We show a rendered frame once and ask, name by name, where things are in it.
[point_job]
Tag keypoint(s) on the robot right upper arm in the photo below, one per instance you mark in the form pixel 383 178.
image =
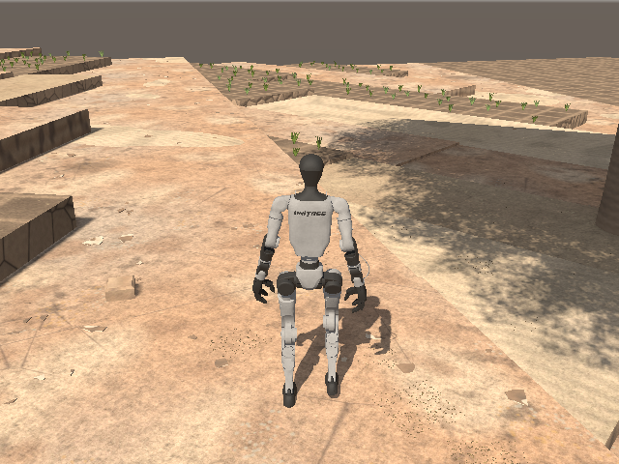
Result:
pixel 341 207

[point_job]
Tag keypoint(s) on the robot left upper arm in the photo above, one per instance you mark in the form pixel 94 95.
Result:
pixel 280 204

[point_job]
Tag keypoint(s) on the robot right shin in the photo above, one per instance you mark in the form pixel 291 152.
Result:
pixel 332 349

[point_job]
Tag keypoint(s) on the left robot forearm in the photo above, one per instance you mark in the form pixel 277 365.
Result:
pixel 264 262

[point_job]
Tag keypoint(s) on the humanoid robot torso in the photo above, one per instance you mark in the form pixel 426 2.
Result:
pixel 309 234

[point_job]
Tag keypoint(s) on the right robot forearm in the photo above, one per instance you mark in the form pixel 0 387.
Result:
pixel 354 266

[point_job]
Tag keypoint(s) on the robot right hand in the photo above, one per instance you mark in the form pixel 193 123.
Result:
pixel 362 297

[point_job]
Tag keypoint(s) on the robot left hand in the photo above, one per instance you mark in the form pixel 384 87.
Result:
pixel 257 289

